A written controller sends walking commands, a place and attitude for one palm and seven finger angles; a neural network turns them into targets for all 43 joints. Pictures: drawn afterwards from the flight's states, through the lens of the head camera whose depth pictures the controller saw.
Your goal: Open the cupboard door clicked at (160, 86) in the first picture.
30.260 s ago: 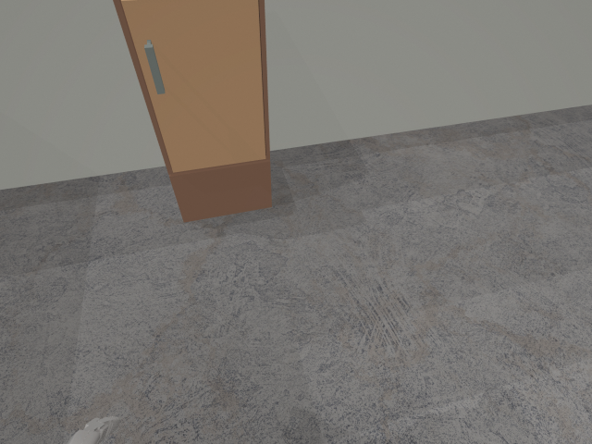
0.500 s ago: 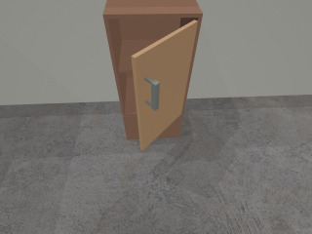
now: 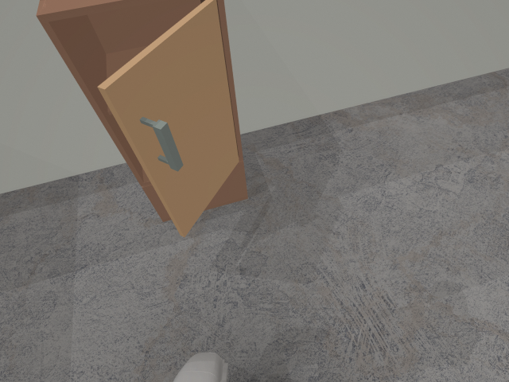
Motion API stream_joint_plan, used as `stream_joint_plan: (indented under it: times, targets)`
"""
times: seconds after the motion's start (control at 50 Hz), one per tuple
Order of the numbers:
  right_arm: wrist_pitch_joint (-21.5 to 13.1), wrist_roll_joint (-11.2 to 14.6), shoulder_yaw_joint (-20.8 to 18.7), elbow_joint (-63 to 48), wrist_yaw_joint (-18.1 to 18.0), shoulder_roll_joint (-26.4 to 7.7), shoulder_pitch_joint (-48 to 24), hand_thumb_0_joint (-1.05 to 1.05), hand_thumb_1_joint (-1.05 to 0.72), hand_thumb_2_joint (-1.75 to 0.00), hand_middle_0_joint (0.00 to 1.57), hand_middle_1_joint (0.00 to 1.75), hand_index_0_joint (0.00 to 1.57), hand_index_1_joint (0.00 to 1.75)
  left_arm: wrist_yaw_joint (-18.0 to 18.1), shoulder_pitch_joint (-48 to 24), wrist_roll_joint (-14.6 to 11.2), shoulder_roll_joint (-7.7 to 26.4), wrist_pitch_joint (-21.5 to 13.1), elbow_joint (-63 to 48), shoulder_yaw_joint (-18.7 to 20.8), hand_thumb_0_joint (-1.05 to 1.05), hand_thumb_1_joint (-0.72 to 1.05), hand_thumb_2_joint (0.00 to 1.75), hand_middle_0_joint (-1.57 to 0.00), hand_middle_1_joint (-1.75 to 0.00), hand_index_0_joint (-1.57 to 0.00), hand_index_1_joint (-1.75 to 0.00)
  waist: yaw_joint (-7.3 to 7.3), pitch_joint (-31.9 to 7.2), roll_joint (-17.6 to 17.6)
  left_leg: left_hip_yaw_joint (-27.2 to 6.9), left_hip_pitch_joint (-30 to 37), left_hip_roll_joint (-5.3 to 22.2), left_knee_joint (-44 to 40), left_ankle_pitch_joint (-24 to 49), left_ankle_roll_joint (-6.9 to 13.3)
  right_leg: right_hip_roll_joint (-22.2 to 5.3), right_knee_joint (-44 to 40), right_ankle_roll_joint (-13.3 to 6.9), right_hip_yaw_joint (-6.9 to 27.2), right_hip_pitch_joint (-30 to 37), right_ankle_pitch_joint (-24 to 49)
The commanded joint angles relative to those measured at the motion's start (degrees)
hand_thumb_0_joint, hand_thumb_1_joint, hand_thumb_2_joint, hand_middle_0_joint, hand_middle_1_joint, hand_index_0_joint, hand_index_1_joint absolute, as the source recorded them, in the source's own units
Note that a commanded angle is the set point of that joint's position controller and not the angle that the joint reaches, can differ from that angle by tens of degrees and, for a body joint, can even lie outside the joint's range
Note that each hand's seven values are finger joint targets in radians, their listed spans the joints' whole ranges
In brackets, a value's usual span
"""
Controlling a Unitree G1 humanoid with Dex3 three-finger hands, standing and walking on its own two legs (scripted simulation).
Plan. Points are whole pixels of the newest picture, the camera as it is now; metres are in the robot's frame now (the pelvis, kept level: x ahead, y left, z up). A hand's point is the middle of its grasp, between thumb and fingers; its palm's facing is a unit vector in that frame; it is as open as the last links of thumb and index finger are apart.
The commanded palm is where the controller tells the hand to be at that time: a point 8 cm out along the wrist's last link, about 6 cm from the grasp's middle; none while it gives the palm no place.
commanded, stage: walk to a spot facing it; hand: left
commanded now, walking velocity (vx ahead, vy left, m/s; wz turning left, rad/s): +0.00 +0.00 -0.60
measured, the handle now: (161, 144) +0.57 +0.26 -0.04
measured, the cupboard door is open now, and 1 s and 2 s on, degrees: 45 45 45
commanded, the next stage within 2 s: none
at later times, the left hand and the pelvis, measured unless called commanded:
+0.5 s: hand (140, 364) +0.15 +0.24 -0.18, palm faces -0.19 -0.95 -0.24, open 7.3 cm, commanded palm none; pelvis +0.04 +0.04 +0.00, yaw -16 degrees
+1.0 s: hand (221, 308) +0.25 +0.10 -0.16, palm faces -0.56 -0.79 -0.24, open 7.3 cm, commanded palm none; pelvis +0.06 -0.01 +0.00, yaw -35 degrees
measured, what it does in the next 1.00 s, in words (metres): steps on the spot, turning right: left foot, then right foot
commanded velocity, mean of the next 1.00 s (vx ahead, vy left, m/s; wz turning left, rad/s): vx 0.06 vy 0.00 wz -0.60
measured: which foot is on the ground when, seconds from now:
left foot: up 0.00-0.36, down 0.38-0.72, up 0.74-1.00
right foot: down 0.00-0.38, up 0.40-0.70, down 0.72-1.00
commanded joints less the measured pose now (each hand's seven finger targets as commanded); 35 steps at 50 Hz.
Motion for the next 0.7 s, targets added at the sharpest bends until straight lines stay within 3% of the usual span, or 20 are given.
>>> stream_joint_plan:
  times: [0.0,0.02,0.12,0.14,0.22,0.26,0.3,0.32,0.34,0.36,0.38,0.4,0.42,0.44,0.48,0.52,0.58,0.62,0.66,0.68]
  targets:
    - [-1.50,0.04,-0.58,-5.25,-0.03,-2.88,-1.29,0.00,-0.90,-0.90,0.20,0.30,0.20,0.30,0.61,5.49,0.13,11.02,-0.80,-3.00,2.81,0.00,0.90,0.90,-0.20,-0.30,-0.20,-0.30,1.11,-10.40,-4.66,-2.32,-6.12,0.40,-2.28,2.26,-0.62,-13.97,-8.35,-5.24,17.88,13.23,28.67]
    - [-1.60,0.09,-0.72,-5.74,-0.07,-3.07,-1.94,0.00,-0.90,-0.90,0.20,0.30,0.20,0.30,0.60,5.85,0.26,10.83,-0.73,-3.06,2.81,0.00,0.90,0.90,-0.20,-0.30,-0.20,-0.30,1.32,-9.93,-6.76,-2.40,-6.20,0.34,-2.78,2.33,-0.75,-13.71,-8.31,-4.78,18.32,13.01,28.95]
    - [-1.98,0.33,-0.69,-7.84,-0.41,-3.84,-5.11,0.00,-0.90,-0.90,0.20,0.30,0.20,0.30,0.56,7.12,0.48,10.83,-0.54,-3.89,2.98,0.00,0.90,0.90,-0.20,-0.30,-0.20,-0.30,2.06,-9.21,-8.69,-3.46,-6.39,-0.53,-6.71,0.82,-0.82,-13.44,-7.34,-5.69,22.14,13.37,32.96]
    - [-2.13,0.40,-0.68,-8.11,-0.46,-3.79,-5.34,0.00,-0.90,-0.90,0.20,0.30,0.20,0.30,0.55,6.90,0.49,11.12,-0.49,-4.30,3.15,0.00,0.90,0.90,-0.20,-0.30,-0.20,-0.30,1.93,-9.52,-7.31,-3.49,-6.02,-0.90,-8.31,0.51,-0.67,-13.45,-7.04,-6.31,22.62,13.87,33.67]
    - [-2.65,0.87,-0.53,-9.27,-0.42,-3.39,-5.55,0.00,-0.90,-0.90,0.20,0.30,0.20,0.30,0.65,6.20,0.77,11.91,-0.29,-5.00,3.52,0.00,0.90,0.90,-0.20,-0.30,-0.20,-0.30,1.75,-10.76,-7.81,-3.63,-1.93,-2.16,-14.94,-0.47,-0.07,-13.04,-5.44,-6.61,25.67,12.14,34.53]
    - [-3.00,1.08,-0.46,-9.31,-0.50,-3.31,-3.77,0.00,-0.90,-0.90,0.20,0.30,0.20,0.30,0.76,4.73,0.63,12.13,-0.23,-5.64,3.61,0.00,0.90,0.90,-0.20,-0.30,-0.20,-0.30,0.60,-11.29,-7.02,-4.16,2.20,-2.55,-21.40,1.06,0.43,-12.33,-4.15,-5.87,26.25,10.01,35.39]
    - [-3.31,1.23,-0.57,-8.03,-0.74,-4.22,1.24,0.00,-0.90,-0.90,0.20,0.30,0.20,0.30,0.56,1.73,0.22,11.96,-0.01,-6.42,3.40,0.00,0.90,0.90,-0.20,-0.30,-0.20,-0.30,-2.15,-11.58,-6.31,-4.15,12.97,-2.52,-32.29,8.63,0.79,-9.59,-1.99,-2.40,24.61,2.61,28.78]
    - [-3.75,1.03,-0.90,-7.07,-0.98,-5.65,4.03,0.00,-0.90,-0.90,0.20,0.30,0.20,0.30,0.54,1.04,0.00,10.31,-0.01,-6.91,3.01,0.00,0.90,0.90,-0.20,-0.30,-0.20,-0.30,-3.39,-12.34,-2.27,-6.14,22.26,0.85,-39.36,13.12,1.51,-6.18,0.94,0.16,21.64,-4.73,19.99]
    - [-4.49,0.13,-1.57,-7.27,-1.34,-10.54,6.23,0.00,-0.90,-0.90,0.20,0.30,0.20,0.30,0.07,2.71,-0.71,7.45,0.01,-7.72,2.48,0.00,0.90,0.90,-0.20,-0.30,-0.20,-0.30,-3.64,-13.90,10.90,-20.03,30.54,14.37,-45.74,14.72,6.25,1.45,8.73,3.43,13.67,-15.12,-0.36]
    - [-4.28,-0.36,-1.96,-7.78,-1.52,-13.34,8.13,0.00,-0.90,-0.90,0.20,0.30,0.20,0.30,-0.57,1.25,-0.53,7.52,-0.26,-8.60,2.05,0.00,0.90,0.90,-0.20,-0.30,-0.20,-0.30,-3.82,-11.94,16.41,-29.41,28.54,25.67,-47.52,24.02,12.84,2.76,22.45,6.54,3.52,-19.04,-21.33]
    - [-3.86,-0.94,-1.46,-8.56,-1.60,-12.41,7.27,0.00,-0.90,-0.90,0.20,0.30,0.20,0.30,-0.99,0.39,0.10,9.04,-0.12,-8.82,2.30,0.00,0.90,0.90,-0.20,-0.30,-0.20,-0.30,-3.50,-9.14,9.13,-27.46,22.13,26.68,-46.75,26.46,15.89,-0.33,31.30,7.27,3.52,-18.17,-20.23]
    - [-3.84,-1.12,-1.00,-10.38,-2.07,-11.55,3.61,0.00,-0.90,-0.90,0.20,0.30,0.20,0.30,-1.67,2.71,0.51,8.18,-0.24,-9.58,2.55,0.00,0.90,0.90,-0.20,-0.30,-0.20,-0.30,-0.50,-7.31,5.30,-21.43,18.36,24.37,-46.10,29.86,15.68,-1.79,35.57,8.23,1.10,-18.32,-17.40]
    - [-4.25,-1.50,-0.14,-9.81,-1.86,-9.11,3.30,0.00,-0.90,-0.90,0.20,0.30,0.20,0.30,-1.65,2.52,1.03,7.95,0.23,-7.65,2.85,0.00,0.90,0.90,-0.20,-0.30,-0.20,-0.30,-0.28,-7.73,13.03,-17.99,18.63,20.16,-44.10,38.21,13.57,-1.88,38.61,8.60,1.80,-19.59,-15.32]
    - [-4.16,-1.28,0.46,-9.38,-1.77,-7.82,4.38,0.00,-0.90,-0.90,0.20,0.30,0.20,0.30,-1.83,1.98,0.78,8.53,0.45,-6.89,2.75,0.00,0.90,0.90,-0.20,-0.30,-0.20,-0.30,-0.38,-7.80,12.84,-12.51,19.35,17.43,-42.06,44.35,11.87,-2.38,40.16,8.70,1.36,-19.27,-13.54]
    - [-4.06,-1.17,0.25,-9.34,-1.64,-8.01,5.54,0.00,-0.90,-0.90,0.20,0.30,0.20,0.30,-2.53,1.31,0.20,7.03,0.96,-7.87,1.98,0.00,0.90,0.90,-0.20,-0.30,-0.20,-0.30,-0.59,-9.43,11.69,-4.98,21.94,14.52,-39.97,46.85,10.62,-3.26,36.33,8.92,-1.79,-17.97,-11.88]
    - [-3.88,-1.21,-0.25,-9.04,-1.66,-8.99,7.19,0.00,-0.90,-0.90,0.20,0.30,0.20,0.30,-2.98,-0.72,0.23,6.12,1.02,-8.54,1.42,0.00,0.90,0.90,-0.20,-0.30,-0.20,-0.30,-1.53,-10.42,11.06,-1.52,24.88,13.68,-38.28,46.78,9.78,-3.55,28.09,8.97,-5.14,-16.75,-11.35]
    - [-3.59,-1.18,-0.79,-7.35,-0.95,-10.28,10.39,0.00,-0.90,-0.90,0.20,0.30,0.20,0.30,-3.43,-4.57,0.06,5.36,0.86,-9.28,0.65,0.00,0.90,0.90,-0.20,-0.30,-0.20,-0.30,-3.38,-9.79,12.52,1.01,23.35,14.09,-37.56,45.10,9.06,-2.95,17.11,7.79,-8.26,-10.77,-8.91]
    - [-3.33,-1.15,-1.11,-7.20,-0.57,-11.27,10.84,0.00,-0.90,-0.90,0.20,0.30,0.20,0.30,-3.49,-4.34,0.08,6.00,0.61,-9.27,0.58,0.00,0.90,0.90,-0.20,-0.30,-0.20,-0.30,-3.32,-8.68,13.20,1.66,21.83,14.97,-35.88,43.33,8.25,-2.31,10.84,6.75,-9.64,-6.75,-7.92]
    - [-3.23,-0.77,-1.28,-7.21,-0.35,-11.55,9.88,0.00,-0.90,-0.90,0.20,0.30,0.20,0.30,-3.35,-0.94,0.05,7.02,0.34,-7.90,0.92,0.00,0.90,0.90,-0.20,-0.30,-0.20,-0.30,-0.74,-9.26,10.95,3.67,17.58,14.21,-30.28,39.77,5.75,-2.10,1.01,5.30,-9.71,2.49,1.40]
    - [-3.26,-0.13,-1.27,-7.83,0.03,-10.61,9.22,0.00,-0.90,-0.90,0.20,0.30,0.20,0.30,-2.92,4.28,0.27,10.40,-0.16,-6.52,1.61,0.00,0.90,0.90,-0.20,-0.30,-0.20,-0.30,2.01,-11.96,3.75,6.27,9.98,12.13,-21.43,31.77,2.83,-6.28,-4.29,3.33,-4.44,14.09,13.14]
